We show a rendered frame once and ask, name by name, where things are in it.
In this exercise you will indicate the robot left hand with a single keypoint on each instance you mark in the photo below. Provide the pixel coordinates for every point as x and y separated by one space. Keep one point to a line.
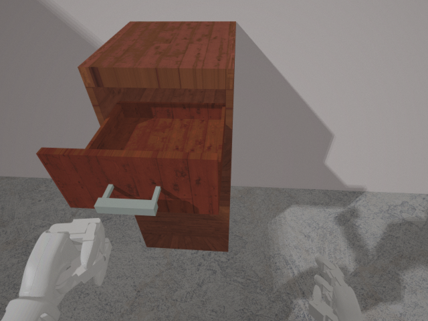
80 244

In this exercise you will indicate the cabinet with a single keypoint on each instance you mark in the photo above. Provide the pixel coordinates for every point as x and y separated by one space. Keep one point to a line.
171 61

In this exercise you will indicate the robot right hand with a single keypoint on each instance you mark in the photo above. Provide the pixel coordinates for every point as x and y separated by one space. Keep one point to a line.
341 302

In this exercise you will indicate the left robot forearm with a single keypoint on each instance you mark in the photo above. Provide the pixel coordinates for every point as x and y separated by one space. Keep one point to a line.
31 309

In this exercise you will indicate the handle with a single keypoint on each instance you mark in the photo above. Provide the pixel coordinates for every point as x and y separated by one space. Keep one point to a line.
127 206

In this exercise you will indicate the drawer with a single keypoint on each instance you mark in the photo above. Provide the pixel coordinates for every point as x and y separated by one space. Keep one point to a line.
177 146

